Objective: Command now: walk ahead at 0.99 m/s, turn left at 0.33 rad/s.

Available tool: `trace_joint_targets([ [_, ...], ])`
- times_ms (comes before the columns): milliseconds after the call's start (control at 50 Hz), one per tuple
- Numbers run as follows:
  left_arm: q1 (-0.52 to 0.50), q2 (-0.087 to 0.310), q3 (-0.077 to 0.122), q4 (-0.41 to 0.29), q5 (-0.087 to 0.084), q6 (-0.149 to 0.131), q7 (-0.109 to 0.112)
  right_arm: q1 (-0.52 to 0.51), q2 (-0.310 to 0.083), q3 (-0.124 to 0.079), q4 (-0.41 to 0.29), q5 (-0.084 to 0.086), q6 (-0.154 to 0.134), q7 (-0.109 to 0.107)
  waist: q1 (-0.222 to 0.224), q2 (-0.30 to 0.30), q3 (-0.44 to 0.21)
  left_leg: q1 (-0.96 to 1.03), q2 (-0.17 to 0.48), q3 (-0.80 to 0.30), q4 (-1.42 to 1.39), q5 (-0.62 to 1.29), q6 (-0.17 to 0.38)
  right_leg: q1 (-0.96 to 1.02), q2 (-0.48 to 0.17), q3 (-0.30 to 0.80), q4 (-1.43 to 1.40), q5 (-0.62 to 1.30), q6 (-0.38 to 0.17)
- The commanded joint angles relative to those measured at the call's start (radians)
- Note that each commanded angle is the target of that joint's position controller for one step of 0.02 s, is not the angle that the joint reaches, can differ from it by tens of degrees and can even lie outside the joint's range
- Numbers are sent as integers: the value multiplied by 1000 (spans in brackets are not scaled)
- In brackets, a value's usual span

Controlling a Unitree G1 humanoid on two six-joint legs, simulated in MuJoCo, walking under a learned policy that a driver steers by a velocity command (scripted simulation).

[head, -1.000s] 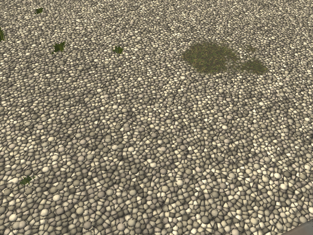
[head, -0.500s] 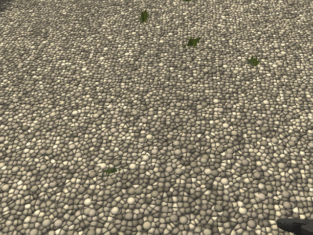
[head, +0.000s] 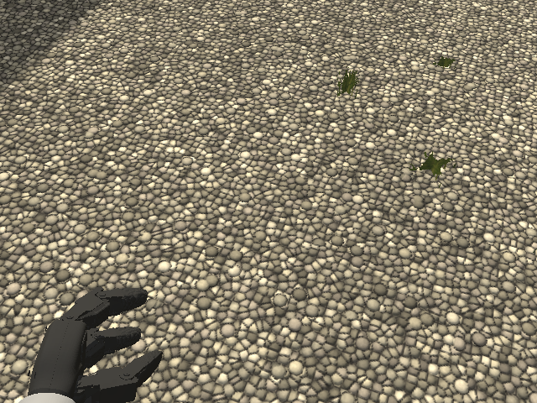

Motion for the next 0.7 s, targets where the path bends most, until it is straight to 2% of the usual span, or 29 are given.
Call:
trace_joint_targets([
  [20, -25, 139, 61, -54, -19, -16, -5, 11, -156, -46, -13, -17, -1, -8, 42, 192, 7, -84, 234, -87, -13, 641, 72, 246, 43, -102, -42, -47, -52],
  [40, 105, 179, 86, -24, -27, -13, -1, -6, -173, -47, -13, -40, 6, -1, 116, 199, -76, -2, 239, -55, 128, 947, 53, 334, 73, -144, -25, -135, -95],
  [60, 299, 207, 100, 12, -35, -2, 6, -73, -181, -45, -27, -65, 11, 7, 238, 216, -181, -59, 223, -3, 361, 1120, 26, 540, 53, -152, 21, -184, -143],
  [80, 539, 247, 102, 59, -10, 5, 4, -59, -106, -20, -52, -81, 4, 8, 296, 40, -369, -340, 154, 25, 772, 874, -3, 944, -82, 71, 132, -325, -252],
  [100, 599, 281, 110, 137, -7, 4, -24, 100, -10, 17, -42, -13, -17, 20, 203, -504, -475, -667, -21, 97, 1104, -9, -81, 1161, -288, 723, -188, -735, -429],
  [120, 561, 160, 86, 117, -15, 7, -26, 28, -90, 14, -51, 8, -31, 21, 222, -341, -341, -820, 75, 84, 1115, -14, -47, 1129, -266, 857, -283, -942, -381],
  [140, 499, 116, 76, 107, -2, 19, -20, -162, -130, 15, -95, 0, -49, 29, 246, -140, -190, -855, 118, 98, 1075, 37, -30, 992, -233, 694, -265, -799, -346],
  [160, 491, 134, 78, 113, 8, 23, -28, -291, -115, 22, -134, -29, -69, 31, 237, 40, -89, -828, 126, 120, 995, 49, -25, 834, -178, 600, -280, -616, -330],
  [180, 466, 134, 78, 119, 8, 20, -34, -334, -98, 21, -154, -47, -81, 31, 200, 72, -53, -798, 151, 115, 889, 61, -30, 754, -138, 525, -286, -497, -329],
  [200, 453, 100, 65, 130, 11, 22, -35, -336, -74, 23, -158, -51, -85, 34, 162, 56, -36, -749, 165, 114, 813, 76, -35, 694, -89, 460, -312, -444, -319],
  [220, 443, 90, 61, 140, 0, 25, -35, -311, -68, 27, -153, -50, -86, 35, 134, 0, -26, -727, 170, 120, 738, 83, -52, 658, -72, 432, -322, -402, -334],
  [240, 436, 84, 59, 146, -13, 27, -31, -301, -71, 27, -150, -52, -85, 33, 117, -10, -10, -718, 177, 125, 668, 73, -74, 623, -70, 416, -330, -378, -348],
  [280, 439, 99, 61, 159, -33, 30, -17, -371, -63, 35, -177, -61, -89, 34, 117, 9, 43, -689, 177, 154, 504, 97, -112, 504, -76, 381, -358, -339, -352],
  [320, 425, 136, 76, 160, -36, 36, 1, -485, -42, 48, -214, -57, -98, 45, 143, -7, 83, -532, 148, 185, 303, 293, -136, 331, -36, 318, -388, -359, -317],
  [360, 441, 158, 85, 168, -38, 41, 9, -514, -58, 37, -221, -47, -99, 45, 155, -37, 72, -312, 116, 188, 216, 494, -156, 206, -31, 307, -418, -383, -284],
  [420, 497, 134, 84, 191, -54, 52, 11, -528, -112, 6, -226, -22, -92, 27, 157, -48, 61, -257, 118, 160, 127, 465, -163, 324, -40, 327, -332, -368, -235],
  [440, 508, 130, 85, 198, -52, 59, 10, -497, -131, -9, -222, -20, -94, 20, 136, -53, 36, -223, 108, 170, 113, 400, -150, 374, -34, 323, -252, -248, -216],
  [460, 503, 138, 87, 199, -44, 65, 7, -420, -157, -29, -214, -17, -95, 13, 80, -56, -23, -133, 108, 184, 102, 338, -130, 399, -6, 291, -107, -71, -186],
  [480, 460, 134, 83, 176, -23, 70, 3, -232, -185, -47, -186, -13, -92, 3, -22, -49, -156, 98, 176, 148, 154, 285, -96, 309, 28, 249, 144, -19, -150],
  [500, 469, 44, 54, 142, 18, 70, 4, 22, -252, -66, -151, -11, -75, -11, -92, 98, -359, 400, 364, -68, 176, 25, -45, 146, 87, 177, 496, -285, -134],
  [520, 610, -36, 18, 105, -68, 58, 8, 29, -307, -68, -120, -31, -67, 11, 19, 564, -490, 549, 603, -676, -70, -380, 116, -124, 117, 87, 820, -665, -107],
  [540, 551, 46, 29, 136, -87, 67, 24, -47, -197, -53, -144, -31, -58, 12, -4, 388, -309, 417, 555, -670, -137, -493, 85, -242, 31, 59, 919, -587, -107],
  [560, 428, 82, 37, 121, -66, 71, 23, -77, -142, -42, -130, -28, -50, 6, -20, 257, -162, 301, 519, -462, -123, -316, 53, -279, 0, 15, 933, -520, -109],
  [580, 354, 79, 39, 112, -41, 77, 19, -102, -124, -36, -109, -43, -44, 7, 2, 89, -72, 155, 483, -297, -124, -79, 40, -235, -41, -5, 903, -478, -110],
  [600, 311, 72, 44, 93, -23, 81, 11, -134, -99, -30, -91, -59, -42, 8, 34, 88, -27, 50, 450, -189, -131, 58, 41, -196, -72, 1, 849, -454, -113],
  [620, 304, 48, 45, 83, -30, 94, 1, -163, -73, -23, -73, -67, -44, 9, 68, 100, 9, -28, 421, -91, -152, 121, 28, -161, -102, 5, 828, -451, -117],
  [640, 279, 27, 40, 71, -40, 105, -7, -160, -43, -20, -55, -56, -48, 16, 69, 114, 26, -65, 398, 6, -152, 233, 12, -157, -123, -4, 810, -460, -123],
  [660, 274, 7, 34, 46, -48, 117, -13, -182, -50, -20, -41, -46, -50, 18, 101, 134, 31, -90, 418, 34, -176, 250, 21, -174, -138, -5, 793, -463, -119],
  [700, 236, 14, 28, 19, -35, 124, -22, -222, -76, -26, -30, -39, -55, 13, 128, 93, 65, -135, 424, 139, -219, 354, 20, -207, -151, -3, 744, -383, -103],
])
Next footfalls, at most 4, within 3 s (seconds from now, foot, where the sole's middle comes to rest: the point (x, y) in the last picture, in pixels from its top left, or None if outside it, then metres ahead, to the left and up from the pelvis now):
0.06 right None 0.28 -0.15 -0.76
0.48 left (213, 328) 0.66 0.06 -0.77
0.92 right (349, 234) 0.93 -0.36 -0.77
1.34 left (380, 140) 1.32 -0.56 -0.77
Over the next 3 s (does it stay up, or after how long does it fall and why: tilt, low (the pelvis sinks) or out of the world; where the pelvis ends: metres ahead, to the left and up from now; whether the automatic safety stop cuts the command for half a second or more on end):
stays up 1.19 -0.80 -0.01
